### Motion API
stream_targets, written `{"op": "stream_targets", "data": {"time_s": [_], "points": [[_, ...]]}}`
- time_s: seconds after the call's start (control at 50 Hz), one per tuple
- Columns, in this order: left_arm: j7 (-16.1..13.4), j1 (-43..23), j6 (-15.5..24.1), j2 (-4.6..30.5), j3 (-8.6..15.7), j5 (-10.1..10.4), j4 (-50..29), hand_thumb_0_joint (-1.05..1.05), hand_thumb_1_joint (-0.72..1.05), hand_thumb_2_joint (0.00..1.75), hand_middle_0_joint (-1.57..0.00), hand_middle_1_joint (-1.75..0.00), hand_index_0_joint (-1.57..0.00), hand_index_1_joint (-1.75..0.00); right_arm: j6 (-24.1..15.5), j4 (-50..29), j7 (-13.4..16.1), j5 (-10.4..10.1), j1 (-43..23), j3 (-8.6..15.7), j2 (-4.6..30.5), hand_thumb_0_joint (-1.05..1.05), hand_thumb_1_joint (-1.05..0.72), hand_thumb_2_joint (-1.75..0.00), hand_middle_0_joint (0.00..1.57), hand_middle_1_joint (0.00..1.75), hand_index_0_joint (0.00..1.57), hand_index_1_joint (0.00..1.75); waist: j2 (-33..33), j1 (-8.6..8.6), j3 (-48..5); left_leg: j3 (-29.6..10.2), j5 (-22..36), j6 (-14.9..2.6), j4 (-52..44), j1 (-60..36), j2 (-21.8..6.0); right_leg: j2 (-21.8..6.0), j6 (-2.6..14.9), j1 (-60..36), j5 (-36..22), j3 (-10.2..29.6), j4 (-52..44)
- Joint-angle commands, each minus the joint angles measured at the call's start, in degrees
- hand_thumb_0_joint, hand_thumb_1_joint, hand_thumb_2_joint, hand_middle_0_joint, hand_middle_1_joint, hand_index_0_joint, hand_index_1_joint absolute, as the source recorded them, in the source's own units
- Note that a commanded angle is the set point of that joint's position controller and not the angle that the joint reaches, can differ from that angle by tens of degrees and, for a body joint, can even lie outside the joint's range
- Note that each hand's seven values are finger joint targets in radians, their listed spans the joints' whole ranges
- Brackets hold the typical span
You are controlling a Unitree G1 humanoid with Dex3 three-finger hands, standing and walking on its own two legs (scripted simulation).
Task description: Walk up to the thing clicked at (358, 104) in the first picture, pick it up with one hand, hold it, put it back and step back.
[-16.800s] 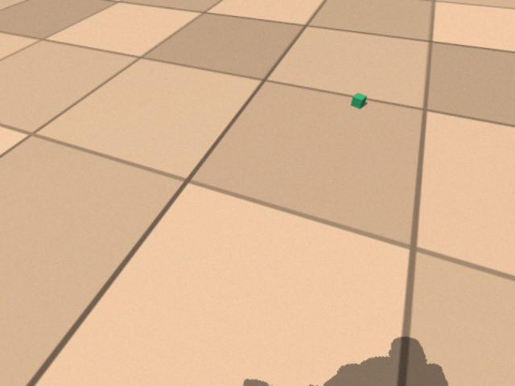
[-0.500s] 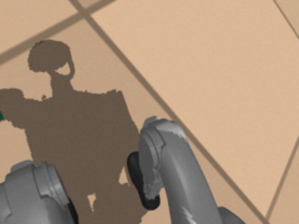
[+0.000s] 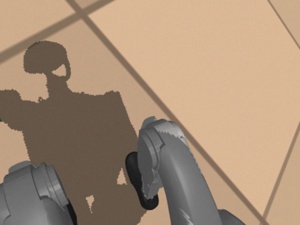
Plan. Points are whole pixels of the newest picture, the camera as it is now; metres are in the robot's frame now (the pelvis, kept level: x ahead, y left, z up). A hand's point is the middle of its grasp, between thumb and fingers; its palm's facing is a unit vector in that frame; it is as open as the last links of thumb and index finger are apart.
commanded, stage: close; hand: left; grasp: from above
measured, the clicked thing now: out of the picture +0.46 +0.30 -0.27
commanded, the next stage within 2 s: settle in 0.56 s
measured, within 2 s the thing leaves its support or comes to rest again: leaves its support in 0.90 s
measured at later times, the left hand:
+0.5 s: hand out of the picture +0.45 +0.30 -0.24, palm faces -0.43 -0.15 -0.89, open 10.2 cm
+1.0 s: hand out of the picture +0.45 +0.31 -0.22, palm faces -0.39 -0.15 -0.91, open 10.1 cm
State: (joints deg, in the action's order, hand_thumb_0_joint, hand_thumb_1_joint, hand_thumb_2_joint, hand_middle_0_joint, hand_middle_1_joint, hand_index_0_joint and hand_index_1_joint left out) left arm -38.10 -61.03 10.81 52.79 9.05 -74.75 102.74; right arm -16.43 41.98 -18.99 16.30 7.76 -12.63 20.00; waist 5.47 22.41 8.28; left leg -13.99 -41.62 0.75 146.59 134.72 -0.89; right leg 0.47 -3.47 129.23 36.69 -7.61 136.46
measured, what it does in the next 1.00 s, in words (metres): stands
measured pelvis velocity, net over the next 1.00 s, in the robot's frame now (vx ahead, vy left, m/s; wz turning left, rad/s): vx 0.00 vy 0.00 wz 0.00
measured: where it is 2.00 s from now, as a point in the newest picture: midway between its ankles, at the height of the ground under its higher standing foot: (110, 211)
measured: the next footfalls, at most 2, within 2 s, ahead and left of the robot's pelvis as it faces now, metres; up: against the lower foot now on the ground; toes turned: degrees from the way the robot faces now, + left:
none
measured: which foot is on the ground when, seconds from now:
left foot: down 0.00-1.00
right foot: down 0.00-1.00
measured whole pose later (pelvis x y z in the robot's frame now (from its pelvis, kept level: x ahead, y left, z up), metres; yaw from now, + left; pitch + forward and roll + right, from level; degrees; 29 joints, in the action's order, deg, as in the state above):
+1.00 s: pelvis +0.00 +0.00 +0.01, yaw +0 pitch +30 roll -13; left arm -35.2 -58.9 8.4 50.9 9.6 -72.6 95.3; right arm -14.9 41.1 -18.4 14.8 9.4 -10.7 19.9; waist 4.2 21.3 5.9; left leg -13.5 -41.5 0.7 144.6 134.9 -0.8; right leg 0.2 -3.1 129.3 36.9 -7.5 134.7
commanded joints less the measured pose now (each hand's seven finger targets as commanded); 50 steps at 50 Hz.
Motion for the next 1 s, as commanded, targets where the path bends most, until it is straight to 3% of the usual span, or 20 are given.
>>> {"op": "stream_targets", "data": {"time_s": [0.0, 0.02, 0.04, 0.22, 0.3, 0.34, 0.36, 0.38, 0.48, 0.52, 0.6, 0.62, 0.66, 0.74, 0.78, 0.8, 0.82, 0.9, 0.94, 0.98], "points": [[-2.2, -15.1, 0.0, 12.3, 0.3, 0.4, -5.5, 0.0, 0.36, 0.64, -0.84, -0.51, -0.81, -0.54, 0.1, 1.1, 0.4, -0.5, 11.5, 5.1, 18.6, 0.0, -0.9, -0.9, 0.2, 0.3, 0.2, 0.3, -27.0, 2.92, -35.9, 6.6, 11.3, -1.21, -16.0, -26.6, -0.5, 2.8, 4.36, -20.4, -12.7, -7.0, -11.6], [-1.9, -14.5, -0.2, 10.5, -0.8, 0.5, -3.6, 0.0, 0.39, 0.65, -0.85, -0.51, -0.82, -0.54, -0.1, 0.8, 0.3, -0.3, 10.9, 4.8, 18.3, 0.0, -0.89, -0.9, 0.2, 0.3, 0.2, 0.3, -26.0, 3.5, -34.0, 6.5, 10.6, -1.21, -15.5, -26.1, -0.4, 2.4, 4.2, -19.4, -12.3, -7.1, -11.0], [-2.2, -14.5, 0.0, 11.9, -0.1, 0.4, -4.6, 0.0, 0.38, 0.65, -0.86, -0.51, -0.82, -0.54, 0.0, 0.9, 0.3, -0.1, 11.3, 4.8, 18.8, 0.0, -0.9, -0.9, 0.2, 0.3, 0.2, 0.3, -26.4, 3.32, -35.1, 6.5, 11.4, -1.26, -16.0, -26.5, -0.5, 2.8, 4.22, -20.1, -12.7, -7.2, -11.7], [-1.9, -15.3, -0.5, 10.7, -1.3, 1.2, -3.9, 0.0, 0.46, 0.69, -0.92, -0.52, -0.88, -0.56, -0.6, 0.4, 0.2, -0.4, 11.4, 4.1, 18.6, 0.0, -0.9, -0.9, 0.2, 0.3, 0.2, 0.3, -26.2, 4.28, -34.8, 6.1, 12.5, -1.06, -15.6, -27.8, -0.7, 2.6, 4.08, -20.7, -14.1, -7.3, -11.3], [-1.5, -15.4, -0.5, 11.2, -1.9, 1.6, -3.7, 0.0, 0.48, 0.7, -0.94, -0.51, -0.9, -0.56, -0.7, -0.2, 0.4, -0.5, 10.2, 3.9, 19.0, 0.0, -0.9, -0.9, 0.2, 0.3, 0.2, 0.3, -26.2, 4.13, -33.1, 6.1, 10.0, -1.13, -15.9, -26.4, -0.7, 2.5, 4.06, -19.8, -11.9, -7.3, -11.8], [-1.6, -15.2, -0.3, 13.3, -0.9, 1.5, -4.4, 0.0, 0.48, 0.69, -0.95, -0.5, -0.91, -0.55, -0.3, -0.2, 0.8, -0.8, 11.1, 3.9, 19.3, 0.0, -0.9, -0.9, 0.2, 0.3, 0.2, 0.3, -26.2, 3.83, -34.6, 6.2, 10.3, -1.25, -16.5, -26.6, -0.7, 2.8, 4.17, -21.3, -12.1, -7.0, -12.6], [-1.3, -15.4, -0.3, 12.4, -1.9, 1.6, -4.0, 0.0, 0.5, 0.69, -0.96, -0.51, -0.92, -0.55, -0.3, -0.6, 0.8, -0.7, 10.5, 3.9, 19.3, 0.0, -0.9, -0.9, 0.2, 0.3, 0.2, 0.3, -25.6, 4.12, -33.9, 6.7, 9.5, -1.44, -15.7, -25.8, -0.6, 2.7, 4.0, -21.3, -11.9, -6.6, -12.7], [-1.5, -15.3, -0.2, 13.3, -0.9, 1.5, -4.4, 0.0, 0.5, 0.7, -0.97, -0.5, -0.92, -0.55, -0.3, -0.4, 0.7, -0.3, 11.6, 3.6, 19.2, 0.0, -0.9, -0.9, 0.2, 0.3, 0.2, 0.3, -25.4, 4.01, -34.8, 6.6, 11.1, -1.53, -15.7, -26.1, -0.6, 2.8, 3.97, -22.2, -12.9, -6.9, -12.7], [-1.3, -13.4, -0.2, 12.3, -1.4, 2.1, -4.3, 0.0, 0.53, 0.73, -1.0, -0.48, -0.95, -0.55, -0.1, -0.4, 0.9, -0.6, 11.0, 3.5, 19.1, 0.0, -0.9, -0.9, 0.2, 0.3, 0.2, 0.3, -26.1, 3.42, -35.1, 5.9, 11.5, -1.02, -16.6, -27.3, -0.8, 2.8, 4.22, -21.8, -13.0, -7.3, -12.1], [-1.1, -14.6, -0.1, 12.0, -2.1, 1.9, -3.9, 0.0, 0.55, 0.74, -1.03, -0.48, -0.97, -0.55, 0.0, -1.0, 1.0, -0.7, 11.1, 3.3, 18.9, 0.0, -0.9, -0.9, 0.2, 0.3, 0.2, 0.3, -25.1, 4.27, -33.7, 6.0, 10.2, -1.34, -16.2, -26.0, -0.7, 2.7, 4.07, -21.2, -12.3, -7.2, -12.4], [-1.3, -13.4, -0.2, 13.1, -1.1, 1.9, -4.3, 0.0, 0.59, 0.73, -1.05, -0.48, -0.99, -0.54, 0.4, -0.9, 1.4, -0.8, 11.3, 3.5, 19.2, 0.0, -0.9, -0.9, 0.2, 0.3, 0.2, 0.3, -27.3, 2.9, -35.0, 5.9, 11.5, -0.97, -16.9, -27.5, -0.8, 2.8, 4.35, -21.4, -12.9, -7.2, -12.3], [-1.2, -13.0, -0.3, 12.4, -2.3, 1.8, -3.6, 0.0, 0.58, 0.77, -1.07, -0.47, -0.99, -0.55, 0.4, -1.0, 1.5, -0.6, 10.6, 3.4, 19.1, 0.0, -0.9, -0.9, 0.2, 0.3, 0.2, 0.3, -26.6, 3.57, -34.0, 6.3, 10.3, -1.04, -16.8, -26.8, -0.8, 2.9, 4.31, -21.6, -12.1, -7.0, -12.6], [-1.2, -14.1, -0.3, 12.4, -1.9, 1.7, -4.4, 0.0, 0.57, 0.78, -1.09, -0.53, -1.03, -0.6, 0.5, -1.3, 1.5, -0.7, 10.9, 3.5, 18.9, 0.0, -0.91, -0.91, 0.2, 0.3, 0.2, 0.3, -26.0, 3.57, -33.7, 6.0, 9.8, -1.1, -16.9, -26.4, -0.7, 2.8, 4.28, -21.1, -11.9, -7.1, -12.5], [-0.7, -13.7, -0.9, 12.9, -1.5, 2.0, -6.0, 0.0, 0.62, 0.79, -1.12, -0.54, -1.06, -0.6, 0.6, -1.2, 1.5, -0.9, 11.5, 4.3, 19.3, 0.0, -0.91, -0.91, 0.2, 0.3, 0.2, 0.3, -27.2, 3.12, -35.2, 6.4, 10.9, -1.07, -16.7, -27.6, -0.7, 2.7, 4.28, -21.2, -12.8, -6.9, -12.5], [-0.8, -14.9, -0.9, 14.1, 0.0, 2.0, -9.5, 0.0, 0.64, 0.82, -1.14, -0.55, -1.08, -0.61, 0.8, -0.9, 1.4, -1.0, 11.8, 4.8, 19.0, 0.0, -0.91, -0.9, 0.2, 0.3, 0.2, 0.3, -29.7, 2.21, -38.5, 6.2, 12.8, -0.76, -17.0, -29.7, -0.8, 2.8, 4.53, -21.7, -14.2, -6.9, -12.2], [-0.6, -14.9, -1.2, 13.2, -0.3, 2.0, -9.5, 0.0, 0.64, 0.82, -1.14, -0.53, -1.08, -0.6, 0.8, -1.0, 1.2, -0.8, 12.6, 5.1, 19.2, 0.0, -0.91, -0.9, 0.2, 0.3, 0.2, 0.3, -30.4, 2.76, -38.6, 6.5, 13.9, -0.73, -17.0, -30.4, -0.7, 2.7, 4.58, -21.8, -15.0, -6.9, -11.9], [-0.7, -14.6, -1.2, 13.7, 0.8, 2.2, -11.3, 0.0, 0.63, 0.82, -1.13, -0.55, -1.08, -0.61, 0.9, -0.6, 1.3, -1.1, 12.6, 5.7, 19.2, 0.0, -0.91, -0.91, 0.2, 0.3, 0.2, 0.3, -31.2, 1.53, -40.3, 6.3, 14.2, -0.49, -17.6, -31.1, -0.7, 2.6, 4.74, -21.6, -15.1, -7.0, -12.0], [0.3, -14.8, -2.0, 12.3, 1.5, 2.6, -15.7, 0.0, 0.65, 0.81, -1.13, -0.57, -1.08, -0.62, 1.6, 0.2, 0.9, -1.6, 13.0, 7.3, 18.4, 0.0, -0.91, -0.9, 0.2, 0.3, 0.2, 0.3, -33.7, 0.64, -43.2, 7.3, 16.2, -0.35, -17.5, -32.2, -0.5, 2.6, 5.07, -21.1, -16.5, -6.6, -11.6], [1.3, -14.1, -2.6, 9.4, 0.0, 3.3, -15.6, 0.0, 0.63, 0.83, -1.13, -0.56, -1.07, -0.62, 1.8, 0.1, 0.8, -2.0, 12.5, 7.9, 17.7, 0.0, -0.91, -0.91, 0.2, 0.3, 0.2, 0.3, -32.4, 0.85, -41.9, 7.8, 15.0, -0.62, -17.6, -30.7, -0.3, 2.4, 5.09, -20.3, -15.6, -6.3, -12.2], [2.3, -11.9, -3.2, 8.6, 0.0, 3.5, -16.8, 0.0, 0.63, 0.81, -1.12, -0.55, -1.07, -0.61, 2.5, 0.2, 1.0, -2.7, 13.3, 9.2, 17.6, 0.0, -0.91, -0.9, 0.2, 0.3, 0.2, 0.3, -32.5, -0.25, -43.0, 8.2, 14.1, -0.7, -19.0, -30.9, -0.1, 2.6, 5.3, -20.5, -14.5, -5.7, -13.1]]}}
